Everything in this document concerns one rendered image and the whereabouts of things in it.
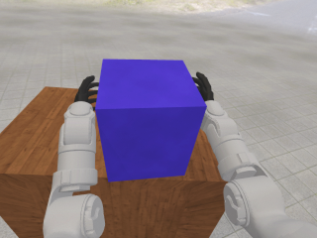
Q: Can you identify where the robot right forearm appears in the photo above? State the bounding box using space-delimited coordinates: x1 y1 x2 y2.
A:
200 100 285 211

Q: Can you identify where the robot left forearm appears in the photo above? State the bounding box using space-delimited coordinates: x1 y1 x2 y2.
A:
43 101 98 236

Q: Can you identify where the robot right hand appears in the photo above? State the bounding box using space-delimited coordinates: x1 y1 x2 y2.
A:
192 71 214 101

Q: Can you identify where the robot left hand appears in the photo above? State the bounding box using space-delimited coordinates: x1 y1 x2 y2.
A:
73 75 99 111

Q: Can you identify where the carton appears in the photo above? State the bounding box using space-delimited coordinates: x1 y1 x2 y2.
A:
95 59 207 182

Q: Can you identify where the robot right upper arm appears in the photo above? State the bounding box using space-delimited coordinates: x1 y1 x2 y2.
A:
223 176 317 238

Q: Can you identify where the pedestal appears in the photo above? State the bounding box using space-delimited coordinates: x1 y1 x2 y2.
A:
0 86 228 238

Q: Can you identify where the robot left upper arm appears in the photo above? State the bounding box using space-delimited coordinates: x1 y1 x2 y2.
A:
44 193 105 238

